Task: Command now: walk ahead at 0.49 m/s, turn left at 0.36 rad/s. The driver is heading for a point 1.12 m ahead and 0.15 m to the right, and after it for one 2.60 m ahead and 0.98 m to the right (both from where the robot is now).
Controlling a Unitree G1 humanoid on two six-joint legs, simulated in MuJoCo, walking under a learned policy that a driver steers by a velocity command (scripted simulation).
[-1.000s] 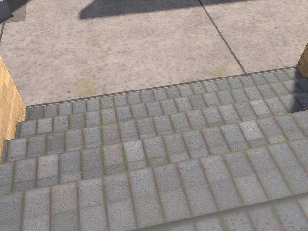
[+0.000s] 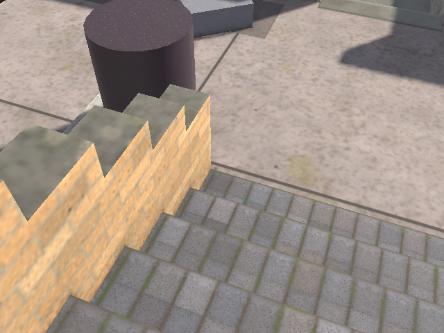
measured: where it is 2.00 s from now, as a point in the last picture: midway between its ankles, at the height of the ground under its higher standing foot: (270, 259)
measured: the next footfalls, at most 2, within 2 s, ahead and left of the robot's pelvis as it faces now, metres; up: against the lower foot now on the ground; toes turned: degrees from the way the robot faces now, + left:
left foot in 0.22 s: +0.26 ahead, +0.16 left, +0.00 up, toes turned +5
right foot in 0.94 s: +0.56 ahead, -0.20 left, -0.16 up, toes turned -25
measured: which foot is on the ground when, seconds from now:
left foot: up 0.00-0.20, down 0.22-0.96, up 0.98-1.00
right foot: down 0.00-0.24, up 0.26-0.92, down 0.94-1.00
